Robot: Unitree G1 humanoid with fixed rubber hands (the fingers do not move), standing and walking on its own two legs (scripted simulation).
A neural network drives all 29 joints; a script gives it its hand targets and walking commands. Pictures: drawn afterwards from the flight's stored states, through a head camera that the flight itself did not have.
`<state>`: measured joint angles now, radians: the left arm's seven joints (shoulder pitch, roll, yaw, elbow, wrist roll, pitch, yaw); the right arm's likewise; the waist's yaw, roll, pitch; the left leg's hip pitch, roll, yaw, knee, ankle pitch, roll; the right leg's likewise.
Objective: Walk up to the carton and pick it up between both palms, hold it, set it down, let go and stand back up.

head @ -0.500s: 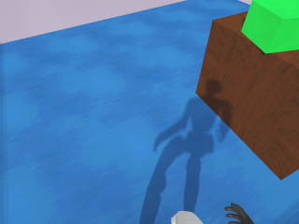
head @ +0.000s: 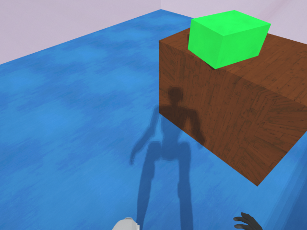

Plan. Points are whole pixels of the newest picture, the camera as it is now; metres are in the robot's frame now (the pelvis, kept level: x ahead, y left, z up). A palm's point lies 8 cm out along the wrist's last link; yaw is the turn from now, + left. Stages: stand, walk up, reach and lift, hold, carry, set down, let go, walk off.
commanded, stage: walk up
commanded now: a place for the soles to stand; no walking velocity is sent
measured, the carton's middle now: (225, 37) +1.09 -0.38 +0.02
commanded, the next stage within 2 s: none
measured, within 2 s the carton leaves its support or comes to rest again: neither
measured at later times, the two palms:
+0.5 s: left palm (113, 141) +0.44 +0.17 -0.08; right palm out of the picture +0.05 -0.24 -0.15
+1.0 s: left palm (109, 121) +0.58 +0.23 -0.14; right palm (235, 156) +0.39 -0.27 -0.11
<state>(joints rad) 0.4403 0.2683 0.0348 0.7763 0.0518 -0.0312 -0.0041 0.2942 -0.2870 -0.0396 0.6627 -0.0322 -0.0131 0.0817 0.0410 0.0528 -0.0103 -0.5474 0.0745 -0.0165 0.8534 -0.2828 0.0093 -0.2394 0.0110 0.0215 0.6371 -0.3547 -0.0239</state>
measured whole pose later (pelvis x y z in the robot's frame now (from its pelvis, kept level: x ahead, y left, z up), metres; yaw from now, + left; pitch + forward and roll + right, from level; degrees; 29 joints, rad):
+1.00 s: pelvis +0.42 +0.01 -0.03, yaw -33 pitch -4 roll +0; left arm 0.44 0.28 0.04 0.73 0.05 0.00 0.02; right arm 0.29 -0.27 -0.01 0.59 -0.04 -0.03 0.04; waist 0.02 0.00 0.07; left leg -0.45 0.08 0.08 0.86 -0.33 -0.01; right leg -0.40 -0.01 0.11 1.21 -0.52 -0.01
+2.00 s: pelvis +0.79 -0.04 -0.02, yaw -50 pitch -3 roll +0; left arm 0.25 0.22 0.01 0.60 0.03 -0.02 0.04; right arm 0.33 -0.30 0.01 0.73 -0.01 0.09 0.00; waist -0.02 0.06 0.12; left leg -0.38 0.07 0.08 1.02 -0.60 -0.02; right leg -0.42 0.01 -0.03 0.81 -0.35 -0.03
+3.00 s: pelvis +0.82 -0.05 +0.00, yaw -55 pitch -3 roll +1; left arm 0.21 0.28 0.02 0.74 0.02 0.04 -0.05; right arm 0.33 -0.29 -0.01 0.66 -0.02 0.02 -0.01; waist 0.00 0.00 0.08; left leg -0.21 0.09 0.15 0.64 -0.36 -0.02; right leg -0.32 -0.01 0.05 0.65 -0.28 0.02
